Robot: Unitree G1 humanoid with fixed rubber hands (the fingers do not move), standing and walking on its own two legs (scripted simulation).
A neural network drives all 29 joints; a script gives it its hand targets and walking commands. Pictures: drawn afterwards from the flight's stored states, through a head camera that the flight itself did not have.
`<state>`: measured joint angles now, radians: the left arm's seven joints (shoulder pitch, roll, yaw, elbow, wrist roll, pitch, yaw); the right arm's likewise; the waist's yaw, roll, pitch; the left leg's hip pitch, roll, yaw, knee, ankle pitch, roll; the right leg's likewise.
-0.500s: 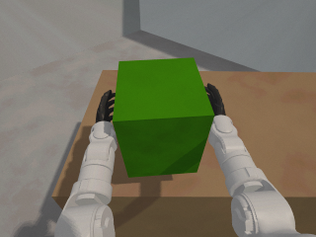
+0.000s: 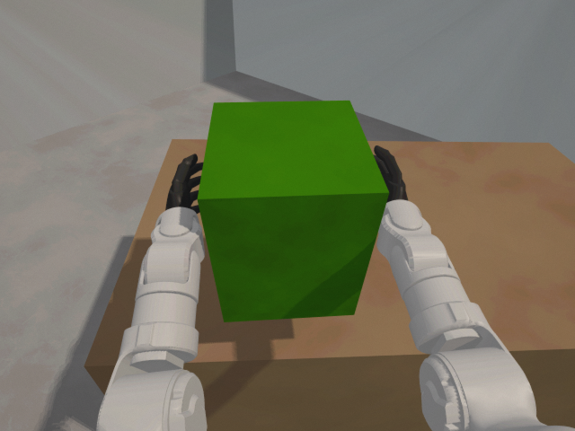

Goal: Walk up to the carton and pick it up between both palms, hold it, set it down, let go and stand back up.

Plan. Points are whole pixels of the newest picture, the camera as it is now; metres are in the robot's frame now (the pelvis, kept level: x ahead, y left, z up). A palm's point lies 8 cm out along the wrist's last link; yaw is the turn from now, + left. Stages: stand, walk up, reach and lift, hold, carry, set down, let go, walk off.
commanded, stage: reach and lift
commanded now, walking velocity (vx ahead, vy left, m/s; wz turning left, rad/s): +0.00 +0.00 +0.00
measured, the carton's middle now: (286, 212) +0.40 +0.03 +0.13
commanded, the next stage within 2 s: hold in 0.80 s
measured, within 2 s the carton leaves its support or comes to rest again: neither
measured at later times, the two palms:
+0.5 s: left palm (183, 210) +0.37 +0.17 +0.16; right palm (390, 203) +0.39 -0.12 +0.17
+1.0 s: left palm (177, 188) +0.37 +0.17 +0.20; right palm (399, 179) +0.38 -0.12 +0.22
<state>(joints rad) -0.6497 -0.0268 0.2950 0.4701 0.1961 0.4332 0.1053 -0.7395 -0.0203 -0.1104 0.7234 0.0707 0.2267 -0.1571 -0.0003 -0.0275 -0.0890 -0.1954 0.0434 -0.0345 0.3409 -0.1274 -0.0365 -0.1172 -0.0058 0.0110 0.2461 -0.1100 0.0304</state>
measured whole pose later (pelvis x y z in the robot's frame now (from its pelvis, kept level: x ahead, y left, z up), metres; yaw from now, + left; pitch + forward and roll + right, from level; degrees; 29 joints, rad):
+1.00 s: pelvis +0.00 +0.00 +0.00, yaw +0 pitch -2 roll -1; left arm -0.65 -0.02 0.26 0.24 0.21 0.61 0.09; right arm -0.75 -0.02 -0.11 0.52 0.17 0.37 -0.19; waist -0.02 -0.03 -0.09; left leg -0.17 0.04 -0.03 0.34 -0.13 -0.03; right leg -0.10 -0.01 0.01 0.25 -0.12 0.03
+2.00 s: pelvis +0.00 +0.00 +0.00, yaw +0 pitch -4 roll -1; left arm -0.60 -0.01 0.25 0.06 0.25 0.77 0.03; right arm -0.71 -0.02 -0.06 0.38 0.23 0.48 -0.24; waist -0.04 -0.03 -0.07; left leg -0.13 0.04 -0.04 0.34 -0.14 -0.03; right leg -0.06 -0.01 0.01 0.26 -0.13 0.03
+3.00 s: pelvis +0.00 +0.00 +0.00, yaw +0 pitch -6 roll -1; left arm -0.64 -0.01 0.29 0.21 0.29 0.79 0.00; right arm -0.77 -0.02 -0.07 0.56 0.18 0.50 -0.22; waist -0.04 -0.03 -0.04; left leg -0.11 0.04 -0.04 0.34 -0.14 -0.03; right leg -0.03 -0.01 0.01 0.26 -0.13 0.03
